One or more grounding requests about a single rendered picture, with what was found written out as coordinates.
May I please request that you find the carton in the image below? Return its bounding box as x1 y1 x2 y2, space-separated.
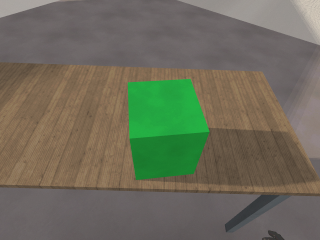
128 79 210 180

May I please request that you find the table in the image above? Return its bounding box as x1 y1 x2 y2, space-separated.
0 62 320 233

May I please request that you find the robot right hand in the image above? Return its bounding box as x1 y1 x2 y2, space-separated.
262 230 284 240

